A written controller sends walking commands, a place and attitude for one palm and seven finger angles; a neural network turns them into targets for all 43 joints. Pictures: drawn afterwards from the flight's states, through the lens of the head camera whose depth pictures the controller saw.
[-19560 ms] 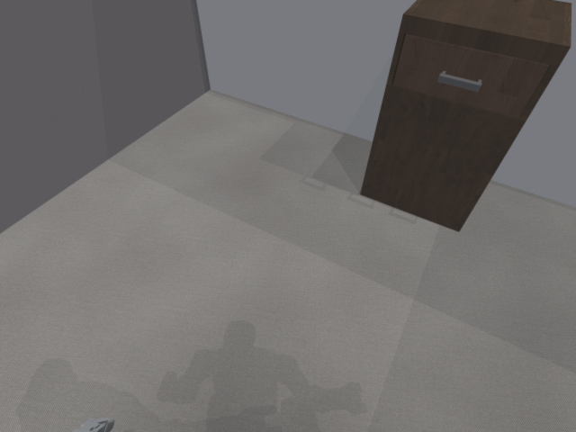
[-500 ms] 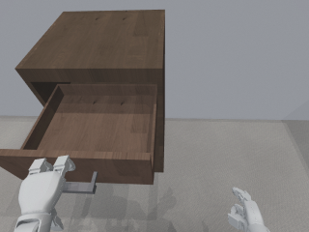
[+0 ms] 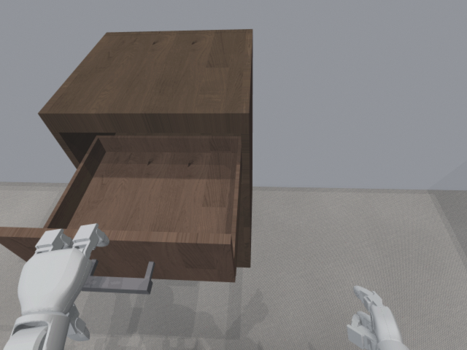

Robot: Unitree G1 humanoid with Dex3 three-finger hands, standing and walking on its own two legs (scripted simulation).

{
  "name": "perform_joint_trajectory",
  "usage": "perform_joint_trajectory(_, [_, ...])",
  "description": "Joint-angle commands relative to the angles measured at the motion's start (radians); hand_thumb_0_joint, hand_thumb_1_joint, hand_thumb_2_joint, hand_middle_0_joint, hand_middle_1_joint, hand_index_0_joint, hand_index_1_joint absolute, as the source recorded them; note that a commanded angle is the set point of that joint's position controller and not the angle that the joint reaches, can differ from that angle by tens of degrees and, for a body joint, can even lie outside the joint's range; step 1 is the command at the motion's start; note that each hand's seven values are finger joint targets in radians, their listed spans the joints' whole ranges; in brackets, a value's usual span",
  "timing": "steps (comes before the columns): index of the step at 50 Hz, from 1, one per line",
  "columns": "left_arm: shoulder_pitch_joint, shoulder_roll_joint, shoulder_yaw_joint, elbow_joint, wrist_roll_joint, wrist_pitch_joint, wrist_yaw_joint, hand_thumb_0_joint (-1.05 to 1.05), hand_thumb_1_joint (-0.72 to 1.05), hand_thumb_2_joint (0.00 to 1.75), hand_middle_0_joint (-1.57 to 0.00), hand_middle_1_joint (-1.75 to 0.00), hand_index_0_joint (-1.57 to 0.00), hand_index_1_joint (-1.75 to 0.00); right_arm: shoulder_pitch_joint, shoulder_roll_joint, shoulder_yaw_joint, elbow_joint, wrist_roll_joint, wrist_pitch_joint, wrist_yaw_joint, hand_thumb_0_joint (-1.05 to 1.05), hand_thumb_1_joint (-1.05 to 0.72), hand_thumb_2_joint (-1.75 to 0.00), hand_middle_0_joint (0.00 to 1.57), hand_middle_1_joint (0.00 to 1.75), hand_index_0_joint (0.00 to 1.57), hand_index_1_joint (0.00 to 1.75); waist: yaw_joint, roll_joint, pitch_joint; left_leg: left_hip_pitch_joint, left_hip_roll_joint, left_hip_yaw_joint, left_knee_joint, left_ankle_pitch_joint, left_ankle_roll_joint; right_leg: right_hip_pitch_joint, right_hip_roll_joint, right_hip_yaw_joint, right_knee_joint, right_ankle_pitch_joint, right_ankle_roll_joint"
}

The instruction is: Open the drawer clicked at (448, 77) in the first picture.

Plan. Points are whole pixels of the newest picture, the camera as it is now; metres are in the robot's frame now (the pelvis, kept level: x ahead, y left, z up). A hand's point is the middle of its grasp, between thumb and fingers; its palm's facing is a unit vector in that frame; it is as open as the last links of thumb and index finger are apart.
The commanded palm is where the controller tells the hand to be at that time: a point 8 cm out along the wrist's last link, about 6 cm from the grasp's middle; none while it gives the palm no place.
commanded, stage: lift the hand off the handle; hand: left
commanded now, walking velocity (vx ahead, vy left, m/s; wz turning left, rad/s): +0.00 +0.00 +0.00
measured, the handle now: (118, 274) +0.24 +0.27 -0.06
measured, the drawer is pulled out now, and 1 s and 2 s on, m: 0.29 0.29 0.29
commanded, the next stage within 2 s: draw the hand back to the body in 0.62 s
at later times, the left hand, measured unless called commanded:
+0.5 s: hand (72, 268) +0.20 +0.28 +0.07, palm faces +0.04 -0.06 -1.00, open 13.9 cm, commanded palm +0.17 +0.27 +0.13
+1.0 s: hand (63, 269) +0.19 +0.28 +0.09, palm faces +0.06 -0.06 -1.00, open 13.9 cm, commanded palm +0.17 +0.27 +0.15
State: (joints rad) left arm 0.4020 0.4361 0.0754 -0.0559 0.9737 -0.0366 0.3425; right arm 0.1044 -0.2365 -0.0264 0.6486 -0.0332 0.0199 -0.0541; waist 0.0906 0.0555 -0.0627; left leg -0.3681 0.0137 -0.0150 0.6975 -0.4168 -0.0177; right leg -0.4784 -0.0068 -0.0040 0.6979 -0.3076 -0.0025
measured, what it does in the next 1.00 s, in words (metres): stands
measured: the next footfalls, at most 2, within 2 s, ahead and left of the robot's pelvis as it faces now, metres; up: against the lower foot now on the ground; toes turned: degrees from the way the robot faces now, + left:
none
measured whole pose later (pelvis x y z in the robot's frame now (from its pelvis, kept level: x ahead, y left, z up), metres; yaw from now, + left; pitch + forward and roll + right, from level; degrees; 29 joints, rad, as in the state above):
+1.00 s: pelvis +0.01 +0.01 +0.02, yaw +0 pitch +2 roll -1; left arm 0.48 0.48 0.09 -0.27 0.91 -0.02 0.21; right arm 0.11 -0.23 -0.01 0.61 -0.01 0.03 -0.02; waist 0.11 0.08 -0.04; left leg -0.21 0.02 -0.01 0.54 -0.36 -0.01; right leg -0.31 0.00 -0.01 0.53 -0.25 0.01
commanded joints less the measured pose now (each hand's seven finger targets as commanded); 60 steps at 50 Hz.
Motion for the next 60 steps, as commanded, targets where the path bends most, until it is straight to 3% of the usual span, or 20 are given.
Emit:
perform_joint_trajectory(1, [-0.087, 0.205, 0.131, -0.205, -0.001, -0.002, 0.027, 0.0, -0.5, 0.3, -0.3, -1.2, -0.3, -1.2, -0.139, -0.101, -0.027, -0.163, 0.001, -0.055, -0.012, 0.0, -0.9, -0.9, 0.2, 0.3, 0.2, 0.3, 0.003, -0.02, -0.141, -0.007, -0.042, 0.032, -0.131, 0.263, 0.026, 0.183, 0.016, -0.003, -0.117, 0.161, -0.028])
perform_joint_trajectory(7, [-0.17, 0.183, 0.082, -0.232, -0.003, 0.016, -0.008, 0.0, -0.5, 0.3, -0.3, -1.2, -0.3, -1.2, -0.147, -0.101, -0.023, -0.165, 0.004, -0.055, -0.011, 0.0, -0.9, -0.9, 0.2, 0.3, 0.2, 0.3, 0.001, 0.016, -0.141, 0.036, -0.037, 0.029, -0.172, 0.279, 0.021, 0.209, 0.019, -0.009, -0.148, 0.144, -0.033])
perform_joint_trajectory(10, [-0.167, 0.18, 0.07, -0.235, -0.001, 0.026, -0.029, 0.0, -0.5, 0.3, -0.3, -1.2, -0.3, -1.2, -0.144, -0.1, -0.018, -0.167, 0.003, -0.055, -0.008, 0.0, -0.9, -0.9, 0.2, 0.3, 0.2, 0.3, 0.006, -0.011, -0.13, 0.043, -0.037, 0.032, -0.184, 0.293, 0.025, 0.225, 0.016, -0.014, -0.159, 0.161, -0.028])
perform_joint_trajectory(12, [-0.147, 0.234, 0.123, -0.235, 0.0, 0.035, -0.039, 0.0, -0.5, 0.3, -0.3, -1.2, -0.3, -1.2, -0.153, -0.104, -0.016, -0.166, 0.004, -0.048, -0.01, 0.0, -0.9, -0.9, 0.2, 0.3, 0.2, 0.3, 0.024, 0.005, -0.129, 0.045, -0.039, 0.031, -0.202, 0.303, 0.022, 0.266, 0.018, 0.0, -0.173, 0.179, -0.035])
perform_joint_trajectory(15, [-0.103, 0.19, 0.095, -0.252, -0.008, 0.038, -0.052, 0.0, -0.5, 0.3, -0.3, -1.2, -0.3, -1.2, -0.149, -0.094, -0.015, -0.173, 0.007, -0.048, -0.002, 0.0, -0.9, -0.9, 0.2, 0.3, 0.2, 0.3, 0.026, -0.018, -0.136, 0.06, -0.037, 0.038, -0.208, 0.33, 0.026, 0.282, 0.015, -0.009, -0.176, 0.209, -0.03])
perform_joint_trajectory(20, [-0.153, 0.204, 0.099, -0.275, -0.021, 0.035, -0.075, 0.0, -0.5, 0.3, -0.3, -1.2, -0.3, -1.2, -0.148, -0.1, -0.013, -0.172, 0.01, -0.047, -0.002, 0.0, -0.9, -0.9, 0.2, 0.3, 0.2, 0.3, 0.011, -0.019, -0.104, 0.079, -0.035, 0.039, -0.227, 0.318, 0.029, 0.279, 0.013, -0.01, -0.206, 0.197, -0.026])
perform_joint_trajectory(22, [-0.126, 0.244, 0.142, -0.293, -0.028, 0.027, -0.082, 0.0, -0.5, 0.3, -0.3, -1.2, -0.3, -1.2, -0.157, -0.105, -0.016, -0.173, 0.011, -0.048, -0.003, 0.0, -0.9, -0.9, 0.2, 0.3, 0.2, 0.3, 0.022, 0.003, -0.122, 0.094, -0.034, 0.035, -0.237, 0.335, 0.025, 0.308, 0.015, 0.005, -0.216, 0.212, -0.032])
perform_joint_trajectory(23, [-0.108, 0.211, 0.11, -0.308, -0.029, 0.023, -0.086, 0.0, -0.5, 0.3, -0.3, -1.2, -0.3, -1.2, -0.15, -0.097, -0.011, -0.181, 0.011, -0.051, 0.002, 0.0, -0.9, -0.9, 0.2, 0.3, 0.2, 0.3, 0.022, 0.006, -0.129, 0.097, -0.033, 0.039, -0.235, 0.335, 0.028, 0.306, 0.008, -0.011, -0.211, 0.206, -0.027])
perform_joint_trajectory(27, [-0.083, 0.218, 0.124, -0.326, -0.043, 0.014, -0.098, 0.0, -0.5, 0.3, -0.3, -1.2, -0.3, -1.2, -0.154, -0.104, -0.016, -0.18, 0.012, -0.052, 0.005, 0.0, -0.9, -0.9, 0.2, 0.3, 0.2, 0.3, 0.013, 0.004, -0.101, 0.109, -0.03, 0.035, -0.24, 0.356, 0.025, 0.298, 0.014, -0.003, -0.227, 0.228, -0.029])
perform_joint_trajectory(28, [-0.103, 0.197, 0.102, -0.319, -0.04, 0.009, -0.099, 0.0, -0.5, 0.3, -0.3, -1.2, -0.3, -1.2, -0.139, -0.101, -0.012, -0.179, 0.009, -0.054, 0.009, 0.0, -0.9, -0.9, 0.2, 0.3, 0.2, 0.3, 0.009, -0.032, -0.1, 0.101, -0.028, 0.037, -0.236, 0.345, 0.028, 0.288, 0.007, -0.018, -0.222, 0.215, -0.024])
perform_joint_trajectory(31, [-0.049, 0.214, 0.127, -0.33, -0.038, 0.004, -0.097, 0.0, -0.5, 0.3, -0.3, -1.2, -0.3, -1.2, -0.142, -0.105, -0.019, -0.183, 0.012, -0.05, 0.012, 0.0, -0.9, -0.9, 0.2, 0.3, 0.2, 0.3, 0.024, -0.022, -0.108, 0.104, -0.029, 0.039, -0.237, 0.372, 0.026, 0.304, 0.008, -0.012, -0.22, 0.253, -0.028])
perform_joint_trajectory(38, [-0.027, 0.216, 0.139, -0.396, -0.037, -0.014, -0.079, 0.0, -0.5, 0.3, -0.3, -1.2, -0.3, -1.2, -0.137, -0.098, -0.018, -0.201, 0.01, -0.051, 0.02, 0.0, -0.9, -0.9, 0.2, 0.3, 0.2, 0.3, 0.023, 0.01, -0.132, 0.123, -0.022, 0.041, -0.227, 0.374, 0.027, 0.294, 0.003, -0.009, -0.218, 0.248, -0.029])
perform_joint_trajectory(42, [-0.036, 0.242, 0.166, -0.395, -0.042, -0.009, -0.075, 0.0, -0.5, 0.3, -0.3, -1.2, -0.3, -1.2, -0.148, -0.101, -0.019, -0.199, 0.015, -0.05, 0.018, 0.0, -0.9, -0.9, 0.2, 0.3, 0.2, 0.3, 0.015, 0.03, -0.107, 0.123, -0.018, 0.035, -0.231, 0.372, 0.022, 0.282, 0.008, 0.0, -0.228, 0.235, -0.034])
perform_joint_trajectory(44, [-0.024, 0.216, 0.142, -0.396, -0.05, -0.005, -0.081, 0.0, -0.5, 0.3, -0.3, -1.2, -0.3, -1.2, -0.141, -0.097, -0.02, -0.201, 0.017, -0.051, 0.02, 0.0, -0.9, -0.9, 0.2, 0.3, 0.2, 0.3, 0.017, -0.004, -0.105, 0.121, -0.015, 0.038, -0.235, 0.365, 0.026, 0.286, 0.003, -0.017, -0.227, 0.231, -0.03])
perform_joint_trajectory(47, [0.031, 0.239, 0.166, -0.411, -0.059, 0.012, -0.095, 0.0, -0.5, 0.3, -0.3, -1.2, -0.3, -1.2, -0.152, -0.102, -0.015, -0.213, 0.022, -0.048, 0.023, 0.0, -0.9, -0.9, 0.2, 0.3, 0.2, 0.3, 0.026, 0.026, -0.112, 0.129, -0.013, 0.036, -0.239, 0.39, 0.023, 0.306, 0.004, -0.007, -0.23, 0.256, -0.033])
perform_joint_trajectory(50, [0.026, 0.241, 0.161, -0.424, -0.069, 0.015, -0.116, 0.0, -0.5, 0.3, -0.3, -1.2, -0.3, -1.2, -0.134, -0.105, -0.013, -0.216, 0.021, -0.042, 0.024, 0.0, -0.9, -0.9, 0.2, 0.3, 0.2, 0.3, 0.021, -0.014, -0.1, 0.128, -0.009, 0.038, -0.241, 0.388, 0.029, 0.305, 0.0, -0.022, -0.234, 0.259, -0.026])
perform_joint_trajectory(53, [0.041, 0.241, 0.16, -0.466, -0.073, 0.01, -0.129, 0.0, -0.5, 0.3, -0.3, -1.2, -0.3, -1.2, -0.13, -0.101, -0.008, -0.231, 0.021, -0.044, 0.028, 0.0, -0.9, -0.9, 0.2, 0.3, 0.2, 0.3, 0.025, 0.025, -0.104, 0.139, -0.005, 0.037, -0.243, 0.393, 0.027, 0.305, -0.003, -0.027, -0.236, 0.244, -0.028])
perform_joint_trajectory(55, [0.045, 0.237, 0.157, -0.474, -0.082, 0.003, -0.135, 0.0, -0.5, 0.3, -0.3, -1.2, -0.3, -1.2, -0.125, -0.105, -0.011, -0.235, 0.021, -0.041, 0.028, 0.0, -0.9, -0.9, 0.2, 0.3, 0.2, 0.3, 0.019, -0.008, -0.088, 0.136, -0.005, 0.035, -0.241, 0.389, 0.028, 0.295, -0.002, -0.029, -0.24, 0.244, -0.025])
perform_joint_trajectory(58, [0.043, 0.258, 0.181, -0.499, -0.079, -0.005, -0.132, 0.0, -0.5, 0.3, -0.3, -1.2, -0.3, -1.2, -0.121, -0.105, -0.006, -0.241, 0.02, -0.043, 0.03, 0.0, -0.9, -0.9, 0.2, 0.3, 0.2, 0.3, 0.024, 0.024, -0.092, 0.139, -0.001, 0.032, -0.244, 0.382, 0.027, 0.295, -0.005, -0.029, -0.24, 0.223, -0.028])
perform_joint_trajectory(60, [0.074, 0.262, 0.193, -0.496, -0.083, -0.004, -0.131, 0.0, -0.5, 0.3, -0.3, -1.2, -0.3, -1.2, -0.113, -0.106, -0.012, -0.242, 0.021, -0.041, 0.029, 0.0, -0.9, -0.9, 0.2, 0.3, 0.2, 0.3, 0.026, 0.013, -0.096, 0.146, -0.001, 0.034, -0.236, 0.403, 0.028, 0.298, -0.006, -0.028, -0.239, 0.254, -0.027])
